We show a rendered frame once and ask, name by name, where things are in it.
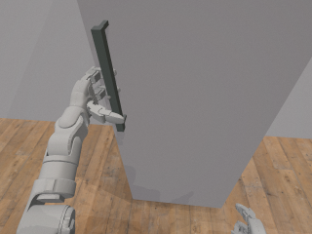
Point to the robot left upper arm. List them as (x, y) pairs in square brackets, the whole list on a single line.
[(49, 219)]

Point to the left robot forearm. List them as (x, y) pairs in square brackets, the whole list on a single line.
[(56, 181)]

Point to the handle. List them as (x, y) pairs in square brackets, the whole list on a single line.
[(105, 63)]

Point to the robot left hand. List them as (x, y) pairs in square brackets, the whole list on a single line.
[(83, 94)]

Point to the fridge door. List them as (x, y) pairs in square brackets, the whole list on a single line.
[(201, 82)]

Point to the robot right hand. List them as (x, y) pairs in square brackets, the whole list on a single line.
[(254, 225)]

